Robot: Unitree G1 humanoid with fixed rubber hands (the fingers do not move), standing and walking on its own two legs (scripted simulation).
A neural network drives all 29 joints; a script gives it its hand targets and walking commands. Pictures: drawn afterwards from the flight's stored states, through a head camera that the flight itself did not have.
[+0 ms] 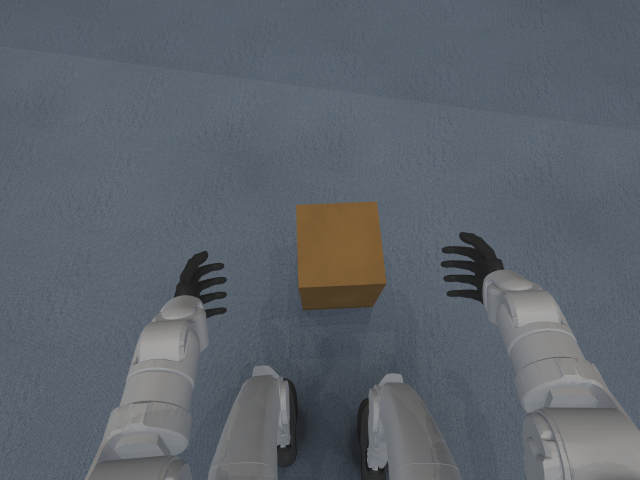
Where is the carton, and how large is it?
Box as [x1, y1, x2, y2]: [296, 201, 385, 309]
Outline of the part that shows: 376,201 296,205 298,287 303,309 362,307 373,305 385,284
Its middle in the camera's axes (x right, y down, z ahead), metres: +0.05 +0.05 +1.03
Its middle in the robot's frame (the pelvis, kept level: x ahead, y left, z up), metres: +0.55 -0.03 -0.56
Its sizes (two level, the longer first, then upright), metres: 0.210 0.200 0.250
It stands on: the floor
